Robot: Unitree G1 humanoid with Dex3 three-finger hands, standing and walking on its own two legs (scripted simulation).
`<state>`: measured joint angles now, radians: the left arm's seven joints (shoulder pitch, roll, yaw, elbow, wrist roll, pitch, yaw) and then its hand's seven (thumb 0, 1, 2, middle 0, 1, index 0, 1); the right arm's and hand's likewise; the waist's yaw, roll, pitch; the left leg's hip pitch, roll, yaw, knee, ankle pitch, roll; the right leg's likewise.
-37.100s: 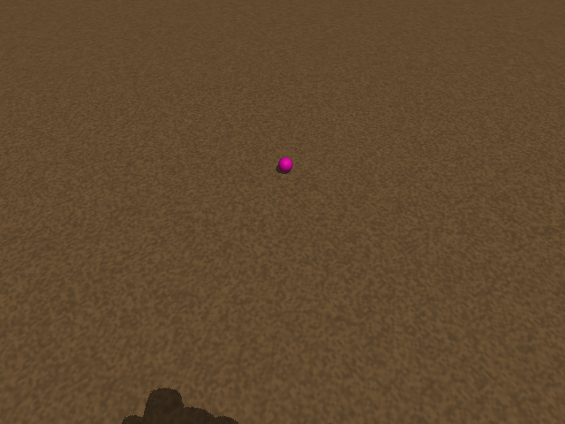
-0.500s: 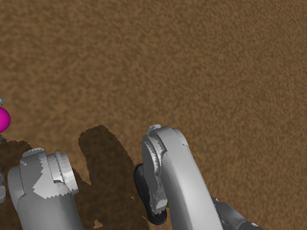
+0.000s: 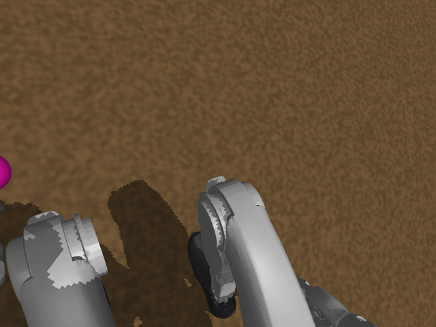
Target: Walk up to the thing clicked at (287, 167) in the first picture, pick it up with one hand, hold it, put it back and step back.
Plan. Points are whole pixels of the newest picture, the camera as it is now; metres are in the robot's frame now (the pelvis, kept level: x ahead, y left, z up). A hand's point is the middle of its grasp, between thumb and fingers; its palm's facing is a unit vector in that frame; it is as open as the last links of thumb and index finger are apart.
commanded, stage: open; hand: left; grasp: from above
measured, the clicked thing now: out of the picture +0.41 +0.32 -0.26
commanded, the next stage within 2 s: withdraw in 0.14 s
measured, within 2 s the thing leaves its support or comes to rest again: neither
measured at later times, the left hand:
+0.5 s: hand out of the picture +0.41 +0.33 -0.21, palm faces -0.33 -0.16 -0.93, open 13.8 cm
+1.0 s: hand out of the picture +0.38 +0.33 -0.06, palm faces -0.49 -0.13 -0.86, open 14.0 cm
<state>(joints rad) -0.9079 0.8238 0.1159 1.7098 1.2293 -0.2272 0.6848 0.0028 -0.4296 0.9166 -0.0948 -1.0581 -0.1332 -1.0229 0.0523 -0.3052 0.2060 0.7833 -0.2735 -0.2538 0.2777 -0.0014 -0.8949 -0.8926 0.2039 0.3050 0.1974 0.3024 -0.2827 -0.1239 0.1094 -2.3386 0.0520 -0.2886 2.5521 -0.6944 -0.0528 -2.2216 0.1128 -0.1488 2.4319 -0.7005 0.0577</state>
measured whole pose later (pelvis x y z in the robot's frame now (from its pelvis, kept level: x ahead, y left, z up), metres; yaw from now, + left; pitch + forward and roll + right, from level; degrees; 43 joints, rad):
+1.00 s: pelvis -0.02 -0.01 +0.08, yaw +7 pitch +31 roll -6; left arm -0.88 0.64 -0.05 1.32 1.13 -0.15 0.22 0.00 -0.50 1.00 -0.08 -1.01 -0.09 -1.01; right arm 0.14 -0.30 0.05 0.71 -0.08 -0.03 0.10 0.00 -0.90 -0.89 0.20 0.30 0.20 0.30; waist -0.16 -0.02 -0.10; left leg -2.18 0.05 -0.15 2.23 -0.61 -0.03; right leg -2.09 0.06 -0.06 2.20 -0.66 0.02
